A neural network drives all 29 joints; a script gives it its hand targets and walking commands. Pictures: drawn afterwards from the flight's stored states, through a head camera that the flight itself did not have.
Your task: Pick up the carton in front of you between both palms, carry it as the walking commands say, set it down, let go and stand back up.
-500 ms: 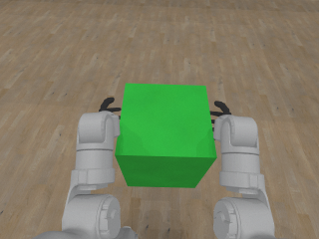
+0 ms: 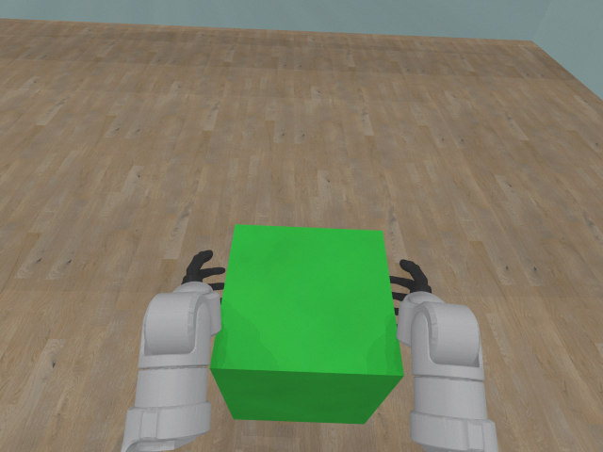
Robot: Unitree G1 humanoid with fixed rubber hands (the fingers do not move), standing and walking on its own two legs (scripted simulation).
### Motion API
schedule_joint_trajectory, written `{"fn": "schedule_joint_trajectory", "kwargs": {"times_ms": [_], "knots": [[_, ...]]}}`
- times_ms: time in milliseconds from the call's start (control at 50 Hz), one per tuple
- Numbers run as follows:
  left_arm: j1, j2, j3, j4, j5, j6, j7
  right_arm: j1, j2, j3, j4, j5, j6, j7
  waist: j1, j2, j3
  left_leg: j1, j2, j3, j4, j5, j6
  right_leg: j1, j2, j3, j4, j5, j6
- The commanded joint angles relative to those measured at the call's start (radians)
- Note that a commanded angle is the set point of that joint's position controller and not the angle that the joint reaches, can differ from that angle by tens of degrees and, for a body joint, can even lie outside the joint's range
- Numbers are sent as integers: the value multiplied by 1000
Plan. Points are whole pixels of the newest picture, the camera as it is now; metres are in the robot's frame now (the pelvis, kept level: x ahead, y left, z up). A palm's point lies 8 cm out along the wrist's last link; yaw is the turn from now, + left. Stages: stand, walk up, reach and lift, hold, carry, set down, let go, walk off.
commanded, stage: carry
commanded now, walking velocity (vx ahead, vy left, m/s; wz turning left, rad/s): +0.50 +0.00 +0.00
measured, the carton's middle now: (303, 330) +0.30 +0.00 -0.04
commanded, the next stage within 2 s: none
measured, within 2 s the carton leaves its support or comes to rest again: neither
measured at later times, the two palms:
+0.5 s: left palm (243, 160) +0.57 +0.12 +0.08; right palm (398, 164) +0.58 -0.17 +0.07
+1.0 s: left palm (250, 107) +0.75 +0.12 +0.08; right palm (382, 116) +0.75 -0.16 +0.07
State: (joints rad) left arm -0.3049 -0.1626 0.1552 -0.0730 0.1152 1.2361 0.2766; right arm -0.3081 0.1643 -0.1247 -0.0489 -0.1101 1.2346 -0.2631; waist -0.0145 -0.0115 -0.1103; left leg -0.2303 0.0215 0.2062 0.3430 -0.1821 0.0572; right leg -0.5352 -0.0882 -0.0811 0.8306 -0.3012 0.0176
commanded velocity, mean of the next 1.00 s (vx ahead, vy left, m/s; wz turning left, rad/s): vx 0.17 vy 0.00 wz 0.00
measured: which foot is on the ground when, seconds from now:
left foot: down 0.00-0.24, up 0.26-0.60, down 0.62-1.00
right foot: up 0.00-0.20, down 0.22-0.64, up 0.66-0.72, down 0.74-1.00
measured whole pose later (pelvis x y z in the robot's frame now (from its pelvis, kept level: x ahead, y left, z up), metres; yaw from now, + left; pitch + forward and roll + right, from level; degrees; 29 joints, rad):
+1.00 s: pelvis +0.45 -0.02 -0.01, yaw +1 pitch +5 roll +1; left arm -0.36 -0.18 0.17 -0.13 0.14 1.22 0.26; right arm -0.35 0.18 -0.15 -0.13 -0.14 1.21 -0.23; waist 0.00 -0.01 -0.10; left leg -0.38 0.05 0.19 0.53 -0.21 0.04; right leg -0.18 -0.07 -0.12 0.52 -0.38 0.04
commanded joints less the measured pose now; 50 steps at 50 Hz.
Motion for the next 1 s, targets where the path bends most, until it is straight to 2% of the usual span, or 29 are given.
{"fn": "schedule_joint_trajectory", "kwargs": {"times_ms": [0,80,140,180,200,220,240,260,280,300,320,340,420,480,520,560,580,600,620,640,660,700,740,760,780,820,860,920,980], "knots": [[-612,-1091,-676,-109,-457,-28,-449,-617,1094,635,-147,462,-42,438,-2,140,-273,234,262,-226,-195,-37,89,-41,-19,-19,-154,116,16],[-578,-1051,-682,-114,-449,-9,-442,-575,1052,645,-145,447,-23,429,-7,140,-235,263,234,-154,-154,99,66,3,7,-66,-286,219,3],[-563,-1025,-679,-69,-446,6,-451,-550,1032,650,-99,430,-11,427,-11,154,-206,274,225,-123,-85,150,41,79,24,-109,-369,212,-16],[-547,-1016,-666,-28,-444,10,-460,-555,1028,650,-67,425,-6,429,4,106,-220,187,181,-52,90,183,4,300,61,-176,-440,170,-27],[-542,-1015,-658,-3,-438,11,-465,-555,1022,649,-50,423,-4,431,17,68,-263,52,159,-15,251,200,-30,500,15,-109,-422,122,-46],[-524,-1000,-645,35,-423,5,-466,-589,1016,652,-60,428,4,436,39,-144,-334,-162,67,9,522,23,-92,674,-200,273,-515,20,-134],[-528,-999,-631,64,-416,-5,-463,-639,1026,655,-63,438,11,440,55,-344,-341,-433,-20,-52,707,-306,-100,832,-320,529,-582,74,-243],[-522,-1010,-616,53,-415,-8,-464,-634,1043,654,-46,445,9,443,45,-263,-334,-528,20,-149,841,-354,-76,827,-348,525,-569,182,-262],[-527,-1034,-609,45,-413,-12,-464,-640,1057,645,-47,452,2,446,44,-168,-329,-539,58,-185,872,-331,-55,775,-325,446,-549,252,-244],[-551,-1055,-607,19,-415,-16,-464,-648,1074,642,-54,456,-5,448,38,-75,-321,-527,95,-204,830,-262,-47,716,-309,381,-558,223,-212],[-590,-1074,-617,-15,-429,-21,-465,-654,1084,639,-66,463,-12,447,34,-42,-307,-496,120,-212,754,-198,-47,654,-288,314,-590,173,-178],[-627,-1091,-625,-44,-441,-25,-467,-668,1091,642,-87,465,-19,443,33,-52,-305,-453,113,-190,694,-156,-53,609,-264,246,-615,143,-156],[-651,-1080,-645,-136,-480,-32,-467,-671,1103,646,-182,459,-36,412,32,-114,-299,-369,75,-106,455,-82,-86,569,-204,47,-594,411,-165],[-605,-1043,-650,-172,-472,-20,-457,-638,1067,657,-234,449,-30,392,33,-151,-317,-262,24,-53,298,48,-83,574,-167,-52,-519,655,-130],[-546,-1028,-652,-154,-450,-8,-451,-594,1046,662,-226,439,-16,392,35,-152,-327,-193,0,-38,198,152,-78,591,-144,-86,-454,721,-101],[-508,-1021,-658,-123,-431,-1,-450,-550,1038,665,-192,428,-5,403,19,-109,-321,-33,-14,6,-17,354,-80,557,-101,-137,-327,631,-45],[-491,-1015,-662,-103,-422,2,-451,-538,1033,664,-173,422,0,411,17,-80,-326,114,20,-1,-70,452,-79,473,-92,-138,-266,559,-12],[-487,-1006,-666,-84,-416,4,-452,-531,1025,660,-149,417,5,420,15,-27,-356,282,141,-123,-15,710,-68,356,-63,-118,-202,337,27],[-524,-1009,-675,-78,-420,13,-452,-530,1014,645,-108,406,4,427,6,133,-438,510,332,-305,149,1175,43,194,-25,-54,-97,-20,54],[-508,-1003,-670,-62,-419,20,-454,-476,1006,619,-59,396,-3,430,2,232,-482,589,377,-362,143,1145,125,93,9,-16,-93,-274,55],[-524,-1015,-679,-63,-420,18,-458,-452,1028,611,-39,394,-11,434,4,227,-461,528,352,-346,97,999,128,96,4,6,-142,-308,48],[-573,-1044,-687,-83,-441,7,-463,-500,1070,608,-69,400,-22,435,7,179,-438,412,304,-294,52,763,78,200,6,9,-327,-220,29],[-609,-1053,-693,-121,-453,-8,-463,-546,1098,617,-102,415,-36,437,13,149,-435,307,241,-196,56,554,20,335,6,-11,-463,32,26],[-625,-1079,-693,-131,-459,-13,-461,-589,1097,628,-137,428,-39,437,14,114,-433,284,217,-156,66,491,4,364,-23,0,-467,80,29],[-640,-1080,-692,-154,-466,-12,-460,-604,1103,638,-151,437,-41,435,13,102,-419,250,197,-147,82,489,-6,393,-40,7,-446,139,31],[-645,-1068,-684,-162,-473,-5,-456,-630,1081,643,-191,445,-39,426,13,34,-411,210,170,-131,149,603,-11,428,-66,11,-347,386,31],[-577,-1049,-668,-114,-454,6,-454,-576,1061,639,-159,429,-26,418,14,20,-422,211,164,-123,203,722,-4,414,-63,10,-307,498,27],[-537,-1045,-665,-82,-434,6,-454,-557,1054,651,-148,424,-21,417,15,25,-430,213,163,-125,237,827,9,389,-47,-2,-282,503,26],[-518,-1060,-671,-34,-422,-8,-463,-541,1074,669,-96,418,-27,429,16,23,-396,179,155,-126,240,772,7,401,-40,-7,-330,496,25]]}}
